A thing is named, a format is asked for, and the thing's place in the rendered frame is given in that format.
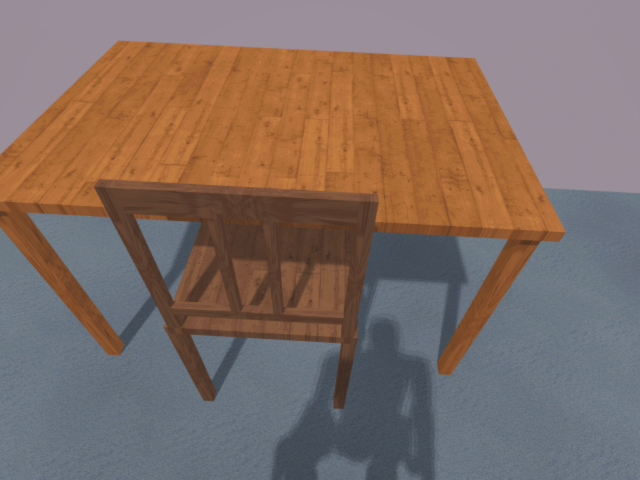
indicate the chair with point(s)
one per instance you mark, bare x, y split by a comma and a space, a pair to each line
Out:
252, 281

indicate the table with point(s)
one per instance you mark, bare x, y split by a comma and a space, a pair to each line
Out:
425, 133

